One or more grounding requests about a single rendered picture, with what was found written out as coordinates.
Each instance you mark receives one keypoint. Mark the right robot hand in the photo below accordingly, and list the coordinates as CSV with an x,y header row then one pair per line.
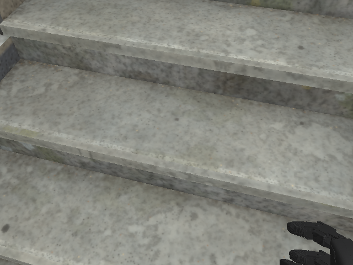
x,y
341,248

